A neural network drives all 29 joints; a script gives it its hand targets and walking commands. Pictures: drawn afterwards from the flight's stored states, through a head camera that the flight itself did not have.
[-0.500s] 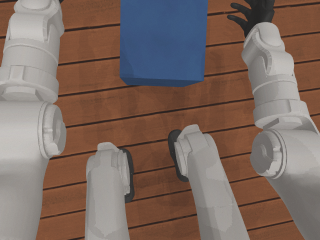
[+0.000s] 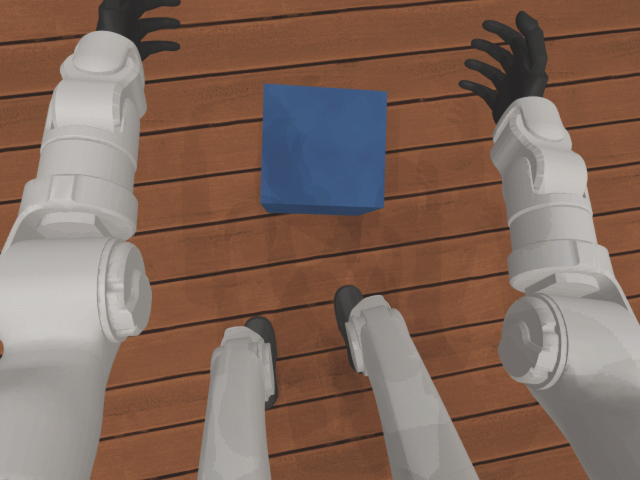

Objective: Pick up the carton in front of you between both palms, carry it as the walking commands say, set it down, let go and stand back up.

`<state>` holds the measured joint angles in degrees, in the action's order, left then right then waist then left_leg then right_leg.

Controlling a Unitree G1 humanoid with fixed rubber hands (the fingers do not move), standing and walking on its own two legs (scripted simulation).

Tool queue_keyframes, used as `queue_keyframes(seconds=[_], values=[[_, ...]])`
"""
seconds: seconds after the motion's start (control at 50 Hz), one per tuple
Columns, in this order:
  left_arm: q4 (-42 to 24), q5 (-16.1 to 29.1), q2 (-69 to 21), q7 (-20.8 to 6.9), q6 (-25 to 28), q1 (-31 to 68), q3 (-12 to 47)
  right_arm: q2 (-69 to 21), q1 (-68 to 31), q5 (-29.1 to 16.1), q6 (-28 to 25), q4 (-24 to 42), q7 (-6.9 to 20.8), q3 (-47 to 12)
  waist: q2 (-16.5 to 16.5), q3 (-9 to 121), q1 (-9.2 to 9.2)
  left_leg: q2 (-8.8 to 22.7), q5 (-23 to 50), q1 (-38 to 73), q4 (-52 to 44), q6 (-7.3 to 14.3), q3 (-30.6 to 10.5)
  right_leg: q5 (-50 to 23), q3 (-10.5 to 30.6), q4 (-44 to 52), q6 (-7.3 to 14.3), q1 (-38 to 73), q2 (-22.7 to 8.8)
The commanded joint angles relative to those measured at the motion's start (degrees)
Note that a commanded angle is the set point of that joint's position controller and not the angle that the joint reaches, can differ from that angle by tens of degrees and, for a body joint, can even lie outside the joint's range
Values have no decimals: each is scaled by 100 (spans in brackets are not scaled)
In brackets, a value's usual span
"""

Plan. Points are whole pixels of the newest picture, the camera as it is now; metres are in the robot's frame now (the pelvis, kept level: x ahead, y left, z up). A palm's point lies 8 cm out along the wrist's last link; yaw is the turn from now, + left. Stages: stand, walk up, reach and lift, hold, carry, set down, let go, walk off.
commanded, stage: set down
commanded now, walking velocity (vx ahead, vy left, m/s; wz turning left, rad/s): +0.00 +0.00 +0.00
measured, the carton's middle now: (318, 160) +0.51 -0.09 -0.48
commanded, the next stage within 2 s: let go in 0.02 s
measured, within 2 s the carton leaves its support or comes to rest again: neither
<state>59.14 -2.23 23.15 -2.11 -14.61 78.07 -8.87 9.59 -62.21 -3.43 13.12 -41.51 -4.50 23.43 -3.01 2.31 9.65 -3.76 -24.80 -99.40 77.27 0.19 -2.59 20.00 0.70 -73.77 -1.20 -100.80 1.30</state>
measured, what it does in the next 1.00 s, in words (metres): rises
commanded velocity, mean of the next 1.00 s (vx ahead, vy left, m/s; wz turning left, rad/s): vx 0.00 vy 0.00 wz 0.00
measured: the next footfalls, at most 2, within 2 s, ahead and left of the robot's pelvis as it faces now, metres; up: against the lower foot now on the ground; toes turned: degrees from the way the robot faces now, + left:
none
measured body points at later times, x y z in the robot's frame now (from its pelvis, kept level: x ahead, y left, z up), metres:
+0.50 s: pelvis +0.05 -0.02 +0.12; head +0.28 -0.02 +0.51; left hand +0.45 +0.15 +0.00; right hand +0.39 -0.27 +0.01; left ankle +0.06 +0.11 -0.57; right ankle +0.10 -0.12 -0.57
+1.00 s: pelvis +0.10 +0.00 +0.17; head +0.15 +0.01 +0.62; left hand +0.31 +0.22 +0.09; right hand +0.27 -0.24 +0.10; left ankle +0.06 +0.11 -0.57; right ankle +0.10 -0.12 -0.57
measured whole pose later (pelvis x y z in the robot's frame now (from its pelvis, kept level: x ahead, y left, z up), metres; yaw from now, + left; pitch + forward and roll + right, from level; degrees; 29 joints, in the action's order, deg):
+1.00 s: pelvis +0.10 +0.00 +0.17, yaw -1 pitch +5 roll -1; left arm 28.4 -1.9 10.9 -0.9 -1.8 -8.1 -4.1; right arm 12.0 12.9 -1.9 2.3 -24.3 4.5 1.3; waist 0.8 -1.5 2.1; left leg -1.5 -17.3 -14.5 27.3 1.0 -2.2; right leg 13.4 3.1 -26.1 -0.3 -17.3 1.7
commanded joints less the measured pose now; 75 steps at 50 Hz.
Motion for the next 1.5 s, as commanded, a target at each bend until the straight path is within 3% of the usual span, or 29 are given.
queue_keyframes(seconds=[0.0, 0.1, 0.22, 0.32, 0.48, 0.62, 0.74, 0.94, 1.2, 1.24, 1.26, 1.28, 1.36, 1.48], values=[[-467, -124, 446, -51, 156, 1502, -169, 594, -994, 164, -154, 535, 61, 138, -646, 5651, 298, -183, 1653, 3528, -1015, -124, 148, -2120, -568, 802, -288, 3347, 206], [-648, -451, 103, 60, 264, 693, -497, 502, -309, 505, -300, 639, 280, 134, -526, 5899, 143, -163, 2198, 4173, -1557, -180, 127, -2488, -565, 1259, -264, 4017, 213], [-1825, -685, -741, 586, 406, -1056, -656, 694, 1166, 848, -513, 1180, 749, -173, -392, 6167, 7, -123, 3086, 5358, -2231, -275, 26, -3002, -471, 1827, -62, 5008, 242], [-2856, -570, -1062, 861, 572, -2307, -518, 834, 2233, 780, -653, 1458, 1052, -640, -112, 5245, -57, -99, 2355, 5222, -2901, -291, 103, -2867, -248, 2365, 33, 6110, 126], [-3070, -402, -1129, 667, 937, -4374, -311, 659, 4071, 430, -931, 1496, 1167, -1304, 233, 3766, -269, -82, 1420, 5168, -3691, -160, 241, -2819, 129, 3094, -25, 7723, -57], [-2944, -260, -983, 478, 1302, -6019, -160, 602, 5641, 222, -1217, 1865, 998, -1742, 540, 3005, -393, -57, 1617, 5716, -4164, -42, 216, -3610, 357, 3508, -96, 8910, -128], [-3146, -118, -861, 367, 1512, -7175, 43, 644, 6792, 95, -1329, 2285, 890, -2015, 488, 2201, -506, 13, 1968, 6873, -4678, -15, 142, -3755, 344, 3996, -120, 9362, -61], [-3619, 41, -820, 114, 1379, -8491, 380, 812, 7280, 152, -1181, 2249, 895, -2033, -85, 540, -894, 227, 2307, 8758, -5461, -169, 35, -2196, 4, 4881, -10, 9223, 148], [-4074, 270, -692, -161, 871, -8734, 606, 894, 7312, 445, -681, 2155, 880, -1835, 259, -489, -845, 354, 2077, 8970, -5804, -141, 1, -1589, -123, 5015, 48, 9797, 225], [-4078, 238, -676, -164, 823, -8753, 581, 881, 7278, 452, -634, 2172, 892, -1840, 219, -529, -872, 351, 2052, 8941, -5792, -141, 13, -1576, -124, 4994, 46, 9883, 221], [-3720, 320, -660, -50, 985, -9029, 571, 1102, 6969, 512, -338, 2533, 755, -1811, 298, -207, -930, 375, 2615, 9318, -5559, -183, 11, -1335, -166, 4825, 26, 9699, 328], [-3810, 278, -613, 13, 998, -9011, 569, 1040, 7158, 502, -269, 2463, 699, -1875, 139, -284, -964, 367, 2743, 9299, -5476, -217, 7, -1284, -152, 4830, 48, 9624, 308], [-3865, 298, -614, 72, 971, -8882, 619, 946, 7147, 431, -134, 2500, 608, -1970, 44, -401, -960, 333, 2649, 9200, -5444, -176, 25, -1370, -88, 4817, 52, 9510, 304], [-3829, 257, -564, 49, 881, -8909, 579, 896, 7136, 400, 0, 2612, 530, -2043, 162, -435, -979, 239, 2226, 9088, -5428, -82, 117, -1542, -27, 4849, 48, 9623, 236]])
